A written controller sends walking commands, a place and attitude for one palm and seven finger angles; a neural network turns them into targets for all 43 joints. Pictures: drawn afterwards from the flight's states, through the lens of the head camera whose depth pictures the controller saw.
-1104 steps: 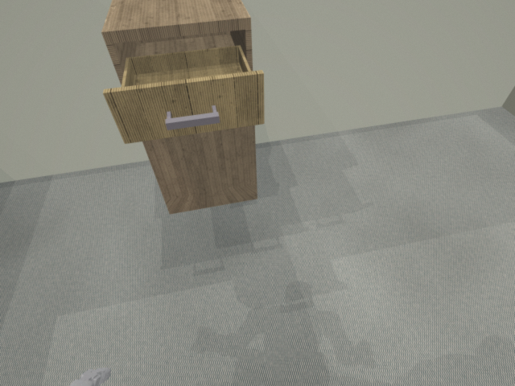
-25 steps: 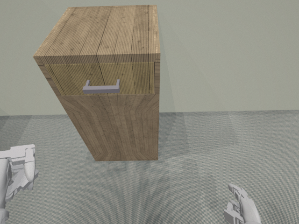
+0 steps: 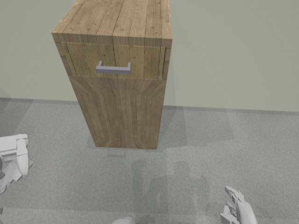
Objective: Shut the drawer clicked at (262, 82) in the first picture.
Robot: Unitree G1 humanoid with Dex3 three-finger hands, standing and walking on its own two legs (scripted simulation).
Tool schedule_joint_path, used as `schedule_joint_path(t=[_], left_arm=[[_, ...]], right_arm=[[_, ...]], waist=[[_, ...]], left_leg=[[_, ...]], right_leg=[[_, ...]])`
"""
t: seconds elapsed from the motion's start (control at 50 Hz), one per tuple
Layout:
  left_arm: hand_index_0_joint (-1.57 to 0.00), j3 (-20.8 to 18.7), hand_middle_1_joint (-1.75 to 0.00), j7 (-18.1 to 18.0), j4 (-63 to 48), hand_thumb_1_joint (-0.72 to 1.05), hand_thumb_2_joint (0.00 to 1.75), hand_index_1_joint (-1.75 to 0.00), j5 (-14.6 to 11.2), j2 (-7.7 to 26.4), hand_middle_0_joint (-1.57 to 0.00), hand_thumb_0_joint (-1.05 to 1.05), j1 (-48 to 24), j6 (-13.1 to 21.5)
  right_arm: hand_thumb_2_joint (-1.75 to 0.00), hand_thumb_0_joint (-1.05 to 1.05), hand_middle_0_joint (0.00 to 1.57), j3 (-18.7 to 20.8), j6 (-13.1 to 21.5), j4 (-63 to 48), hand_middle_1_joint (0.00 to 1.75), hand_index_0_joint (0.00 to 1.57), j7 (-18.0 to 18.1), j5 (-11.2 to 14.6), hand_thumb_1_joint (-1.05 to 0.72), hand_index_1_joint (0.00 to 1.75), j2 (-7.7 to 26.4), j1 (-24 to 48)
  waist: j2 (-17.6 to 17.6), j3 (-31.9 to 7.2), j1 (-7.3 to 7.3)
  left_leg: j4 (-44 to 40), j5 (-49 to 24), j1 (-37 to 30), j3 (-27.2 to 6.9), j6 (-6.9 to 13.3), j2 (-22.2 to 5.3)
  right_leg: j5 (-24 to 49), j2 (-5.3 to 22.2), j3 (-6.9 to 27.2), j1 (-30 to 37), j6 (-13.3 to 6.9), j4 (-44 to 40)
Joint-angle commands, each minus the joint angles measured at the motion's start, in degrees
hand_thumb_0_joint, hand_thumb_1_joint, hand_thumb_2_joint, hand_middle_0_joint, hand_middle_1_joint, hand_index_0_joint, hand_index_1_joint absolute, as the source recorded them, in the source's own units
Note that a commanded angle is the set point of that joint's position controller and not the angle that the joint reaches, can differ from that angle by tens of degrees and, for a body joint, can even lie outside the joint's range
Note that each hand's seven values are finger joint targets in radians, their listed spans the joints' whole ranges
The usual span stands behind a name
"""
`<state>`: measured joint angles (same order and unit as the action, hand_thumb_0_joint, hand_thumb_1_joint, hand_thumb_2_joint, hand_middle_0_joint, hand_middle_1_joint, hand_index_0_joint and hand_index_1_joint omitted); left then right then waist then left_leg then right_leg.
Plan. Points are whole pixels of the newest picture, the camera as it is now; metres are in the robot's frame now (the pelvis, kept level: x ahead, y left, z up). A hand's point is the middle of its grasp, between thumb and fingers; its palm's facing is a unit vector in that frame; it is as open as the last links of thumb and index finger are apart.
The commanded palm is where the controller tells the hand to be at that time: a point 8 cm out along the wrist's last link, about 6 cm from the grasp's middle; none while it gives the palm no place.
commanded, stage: step back with the hand held close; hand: left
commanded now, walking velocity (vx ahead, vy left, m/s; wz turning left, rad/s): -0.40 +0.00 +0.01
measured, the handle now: (114, 67) +0.69 +0.20 +0.01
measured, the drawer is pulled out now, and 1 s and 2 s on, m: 0.00 0.00 0.00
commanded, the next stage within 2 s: stop stepping back and stand still in 0.36 s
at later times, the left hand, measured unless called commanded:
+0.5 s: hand (13, 217) +0.11 +0.21 +0.18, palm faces +0.23 -0.81 -0.54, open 3.2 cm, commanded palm +0.04 +0.26 +0.19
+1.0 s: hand out of the picture +0.04 +0.23 +0.20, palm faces +0.30 -0.80 -0.51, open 3.3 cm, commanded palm -0.02 +0.28 +0.19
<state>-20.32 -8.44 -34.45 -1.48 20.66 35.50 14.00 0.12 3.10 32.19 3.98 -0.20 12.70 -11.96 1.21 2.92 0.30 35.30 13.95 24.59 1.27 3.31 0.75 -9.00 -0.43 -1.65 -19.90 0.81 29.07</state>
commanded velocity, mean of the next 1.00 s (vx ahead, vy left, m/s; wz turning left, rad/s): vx -0.09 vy -0.02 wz -0.01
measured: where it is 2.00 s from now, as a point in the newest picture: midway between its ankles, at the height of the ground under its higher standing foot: outside the picture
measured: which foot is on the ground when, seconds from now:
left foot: down 0.00-0.54, up 0.56-0.72, down 0.74-1.00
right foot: down 0.00-0.04, up 0.06-0.24, down 0.26-1.00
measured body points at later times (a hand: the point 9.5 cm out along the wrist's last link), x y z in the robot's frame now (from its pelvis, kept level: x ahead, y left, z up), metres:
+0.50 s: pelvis -0.10 -0.01 -0.01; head -0.05 +0.01 +0.44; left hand +0.09 +0.25 +0.21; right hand +0.10 -0.24 -0.07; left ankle +0.09 +0.08 -0.73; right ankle -0.17 -0.12 -0.73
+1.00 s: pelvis -0.16 +0.01 +0.01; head -0.14 +0.02 +0.46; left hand +0.02 +0.27 +0.22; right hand +0.01 -0.21 -0.07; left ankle -0.12 +0.12 -0.73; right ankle -0.15 -0.09 -0.73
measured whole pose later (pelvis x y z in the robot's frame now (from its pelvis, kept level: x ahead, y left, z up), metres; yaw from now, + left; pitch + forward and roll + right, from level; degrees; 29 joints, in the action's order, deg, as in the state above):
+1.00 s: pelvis -0.16 +0.01 +0.01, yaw -1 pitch -1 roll +0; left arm -24.3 -8.1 -38.1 -2.4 26.5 37.5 13.6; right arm -2.3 8.1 33.1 1.4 -0.3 8.1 -12.3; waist -1.7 2.4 -1.9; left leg 30.1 12.9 16.2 3.7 0.4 -1.9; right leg -16.6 -1.0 -3.5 -13.6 -1.2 29.9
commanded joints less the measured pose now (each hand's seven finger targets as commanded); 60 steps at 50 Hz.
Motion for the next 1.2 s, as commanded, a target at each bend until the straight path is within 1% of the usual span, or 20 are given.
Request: schedule_joint_path(t=[0.0, 0.06, 0.18, 0.24, 0.32, 0.4, 0.46, 0.48, 0.5, 0.52, 0.58, 0.68, 0.72, 0.78, 0.8, 0.94, 0.96, 1.0, 1.06, 1.18], left_arm=[[-1.40, -9.1, -1.60, -2.0, -12.5, 0.90, 0.90, -1.60, -0.1, 11.6, -1.40, 0.00, -1.7, 4.0], [-1.40, -11.2, -1.60, -1.5, -12.2, 0.90, 0.90, -1.60, 1.6, 11.8, -1.40, 0.00, -1.9, 4.9], [-1.40, -9.6, -1.60, 0.2, -10.6, 0.90, 0.90, -1.60, -1.2, 10.2, -1.40, 0.00, 4.2, 5.5], [-1.40, -8.7, -1.60, 0.8, -14.0, 0.90, 0.90, -1.60, -1.8, 11.2, -1.40, 0.00, 0.5, 7.4], [-1.40, -9.7, -1.60, 0.8, -17.3, 0.90, 0.90, -1.60, -2.1, 13.9, -1.40, 0.00, -3.7, 8.6], [-1.40, -13.6, -1.60, 2.1, -14.8, 0.90, 0.90, -1.60, -3.1, 15.0, -1.40, 0.00, 5.1, 6.4], [-1.40, -14.6, -1.60, 2.5, -12.0, 0.90, 0.90, -1.60, -3.9, 14.3, -1.40, 0.00, 6.0, 5.3], [-1.40, -14.7, -1.60, 2.2, -10.3, 0.90, 0.90, -1.60, -4.0, 14.4, -1.40, 0.00, 6.5, 4.3], [-1.40, -15.2, -1.60, 1.9, -10.3, 0.90, 0.90, -1.60, -3.7, 16.0, -1.40, 0.00, 6.1, 3.8], [-1.40, -12.8, -1.60, 1.5, -9.0, 0.90, 0.90, -1.60, -4.3, 14.7, -1.40, 0.00, 5.5, 2.8], [-1.40, -9.6, -1.60, 1.2, -4.4, 0.90, 0.90, -1.60, -3.1, 10.8, -1.40, 0.00, 1.0, 0.2], [-1.40, -3.0, -1.60, -1.4, -4.6, 0.90, 0.90, -1.60, 0.0, 7.6, -1.40, 0.00, -7.4, 1.0], [-1.40, -3.0, -1.60, -1.6, -10.3, 0.90, 0.90, -1.60, 0.3, 8.9, -1.40, 0.00, -9.9, 2.0], [-1.40, -6.7, -1.60, -1.5, -18.5, 0.90, 0.90, -1.60, 0.8, 13.6, -1.40, 0.00, -9.0, 2.7], [-1.40, -8.0, -1.60, -0.8, -19.4, 0.90, 0.90, -1.60, 0.4, 14.9, -1.40, 0.00, -6.8, 2.7], [-1.40, -10.5, -1.60, -0.9, -9.3, 0.90, 0.90, -1.60, -1.6, 11.0, -1.40, 0.00, 7.8, 1.2], [-1.40, -10.5, -1.60, -0.8, -7.5, 0.90, 0.90, -1.60, -1.6, 10.9, -1.40, 0.00, 7.1, 1.0], [-1.40, -10.5, -1.60, -1.1, -4.9, 0.90, 0.90, -1.60, -1.9, 11.4, -1.40, 0.00, 5.2, -0.4], [-1.40, -8.0, -1.60, -0.8, -1.9, 0.90, 0.90, -1.60, -1.5, 9.4, -1.40, 0.00, 1.6, 0.2], [-1.40, -3.6, -1.60, -1.6, -10.6, 0.90, 0.90, -1.60, -0.1, 8.9, -1.40, 0.00, -8.0, 1.7]], right_arm=[[-0.90, 0.00, 0.20, 3.2, 3.9, -9.3, 0.30, 0.20, 1.2, -0.1, -0.90, 0.30, 8.1, 5.5], [-0.90, 0.00, 0.20, 3.8, 4.8, -9.5, 0.30, 0.20, 1.3, -0.3, -0.90, 0.30, 7.5, 5.4], [-0.90, 0.00, 0.20, 4.0, 6.1, -7.1, 0.30, 0.20, -0.4, -0.6, -0.90, 0.30, 7.0, 4.7], [-0.90, 0.00, 0.20, 3.5, 6.0, -4.2, 0.30, 0.20, -0.9, -0.8, -0.90, 0.30, 6.3, 3.1], [-0.90, 0.00, 0.20, 3.7, 5.1, -5.1, 0.30, 0.20, -0.5, 0.3, -0.90, 0.30, 5.5, 3.3], [-0.90, 0.00, 0.20, 4.0, 4.7, -8.9, 0.30, 0.20, -1.1, 0.6, -0.90, 0.30, 7.0, 7.3], [-0.90, 0.00, 0.20, 3.7, 4.0, -9.5, 0.30, 0.20, -1.5, -0.5, -0.90, 0.30, 6.6, 9.1], [-0.90, 0.00, 0.20, 3.6, 3.2, -9.7, 0.30, 0.20, -1.4, -0.2, -0.90, 0.30, 6.0, 8.6], [-0.90, 0.00, 0.20, 4.0, 2.6, -9.2, 0.30, 0.20, -1.4, 0.6, -0.90, 0.30, 5.3, 6.8], [-0.90, 0.00, 0.20, 4.4, 2.0, -8.2, 0.30, 0.20, -1.3, 1.4, -0.90, 0.30, 5.3, 6.6], [-0.90, 0.00, 0.20, 3.2, 1.3, -6.1, 0.30, 0.20, -0.6, 1.3, -0.90, 0.30, 3.5, 6.9], [-0.90, 0.00, 0.20, 2.1, 6.0, -4.7, 0.30, 0.20, 1.8, 0.5, -0.90, 0.30, 5.9, 5.1], [-0.90, 0.00, 0.20, 2.5, 8.0, -5.5, 0.30, 0.20, 2.0, 0.6, -0.90, 0.30, 7.3, 4.3], [-0.90, 0.00, 0.20, 2.1, 8.9, -6.0, 0.30, 0.20, 0.5, 0.3, -0.90, 0.30, 5.0, 1.4], [-0.90, 0.00, 0.20, 2.0, 9.7, -5.5, 0.30, 0.20, -0.1, -0.3, -0.90, 0.30, 5.0, 2.2], [-0.90, 0.00, 0.20, 2.3, 6.6, -6.3, 0.30, 0.20, -1.9, 0.5, -0.90, 0.30, 5.6, 4.1], [-0.90, 0.00, 0.20, 2.6, 5.4, -6.8, 0.30, 0.20, -1.7, 0.4, -0.90, 0.30, 5.4, 4.7], [-0.90, 0.00, 0.20, 3.1, 3.5, -7.0, 0.30, 0.20, -1.2, 0.5, -0.90, 0.30, 4.9, 4.8], [-0.90, 0.00, 0.20, 2.5, 3.4, -4.8, 0.30, 0.20, -1.0, 0.6, -0.90, 0.30, 5.0, 3.1], [-0.90, 0.00, 0.20, 2.1, 6.4, -4.6, 0.30, 0.20, 1.3, -0.3, -0.90, 0.30, 5.7, 4.7]], waist=[[8.5, -5.0, -1.49], [13.5, -7.0, -0.16], [8.9, -6.9, -0.26], [4.8, -11.6, -0.57], [-5.3, -25.5, -0.95], [8.9, -22.5, 0.86], [16.2, -9.0, 0.92], [11.6, -6.0, 0.37], [-3.1, -6.3, -0.05], [-16.2, -2.6, 0.30], [-11.0, -0.2, -2.19], [-3.8, -1.0, -1.06], [3.2, -5.2, -0.24], [12.3, -12.4, -1.08], [14.2, -11.0, -0.62], [6.0, -7.5, -0.56], [1.8, -5.6, -0.79], [-14.1, -2.3, -0.23], [-11.8, -2.2, -1.83], [-1.1, -2.7, -1.49]], left_leg=[[-20.8, 20.7, 7.2, -14.3, 1.6, -9.1], [-29.1, 29.6, 21.4, -20.5, 5.6, -17.2], [-23.6, 17.0, 3.2, -14.9, 2.5, -13.8], [-13.1, -10.2, -14.9, -8.1, -0.5, -9.3], [-3.7, -43.5, -33.9, 1.6, 0.0, -6.5], [-11.0, -30.9, -27.1, -4.8, 1.9, -11.9], [-23.8, 13.5, -1.1, -6.7, -0.6, -12.2], [-17.7, 17.0, 2.3, -3.0, -3.0, -8.0], [1.5, 10.6, -8.0, 2.4, -6.0, -1.4], [22.7, 8.4, -9.4, -1.2, -6.5, 1.7], [28.6, 2.7, 3.8, -3.2, -5.1, -2.5], [-9.4, 1.4, -10.1, 2.0, -1.2, -2.0], [-14.7, -10.8, -17.3, -3.7, 0.7, -7.3], [-10.3, -42.4, -29.2, -8.8, 2.3, -10.9], [-15.6, -36.1, -26.1, -12.5, 1.0, -12.2], [-14.0, 4.6, -3.0, -4.3, 0.5, -10.8], [-9.8, 15.0, 2.2, -1.7, -0.7, -7.4], [12.6, 15.4, 8.9, 1.6, -2.7, -1.1], [20.5, 10.1, 7.6, -1.3, -2.8, -3.2], [-10.4, 3.2, -16.9, 0.9, -0.8, -3.4]], right_leg=[[-12.7, -0.5, 3.9, 7.6, -0.5, 0.8], [-8.0, -4.5, 3.0, 21.0, 0.6, 22.1], [-17.1, -4.4, 1.3, 9.9, -1.2, 2.6], [-2.3, -0.3, 5.3, 3.2, -1.4, -11.7], [35.6, 0.3, 2.9, 4.0, 5.9, -3.9], [-5.1, -2.8, 1.3, 2.1, 2.9, 3.8], [-21.3, -4.0, -1.2, 10.3, -1.5, -0.5], [-23.5, -1.2, 1.9, 8.8, -3.2, -6.5], [-32.9, 7.3, 11.7, -6.6, -5.0, -18.8], [-41.8, 19.6, 26.1, -21.2, -9.7, -26.6], [-20.1, 15.3, 12.5, -11.2, -8.8, -18.7], [-5.8, 10.0, 7.2, 2.1, -5.3, -10.0], [4.2, 5.3, 4.6, 5.5, -1.4, -0.5], [-0.7, 1.0, -0.8, -1.3, 0.0, 9.6], [-15.1, -0.1, -0.7, -2.6, 0.2, 12.9], [-10.0, 0.6, -1.5, 16.3, -1.5, -4.6], [-14.9, 3.0, 3.9, 16.5, -3.3, -8.1], [-37.4, 16.7, 28.1, 8.6, -10.6, -21.4], [-23.5, 16.5, 20.3, 6.2, -11.0, -18.5], [-18.1, 8.7, 5.9, -1.6, -5.2, -8.3]])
